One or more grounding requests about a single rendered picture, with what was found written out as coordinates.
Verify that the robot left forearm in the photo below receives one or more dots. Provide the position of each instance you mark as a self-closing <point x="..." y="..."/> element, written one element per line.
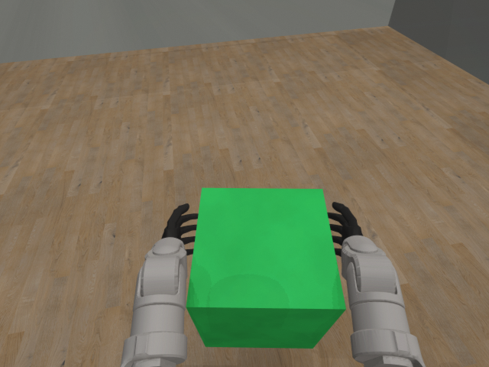
<point x="157" y="330"/>

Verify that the left robot hand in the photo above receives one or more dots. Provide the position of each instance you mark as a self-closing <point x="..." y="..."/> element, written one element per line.
<point x="174" y="228"/>

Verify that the right robot hand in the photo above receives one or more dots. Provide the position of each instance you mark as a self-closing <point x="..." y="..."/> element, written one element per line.
<point x="349" y="225"/>

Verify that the carton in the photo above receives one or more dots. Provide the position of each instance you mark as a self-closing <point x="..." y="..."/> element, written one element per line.
<point x="264" y="272"/>

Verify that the robot right forearm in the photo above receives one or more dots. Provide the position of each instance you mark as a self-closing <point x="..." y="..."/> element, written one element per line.
<point x="381" y="336"/>

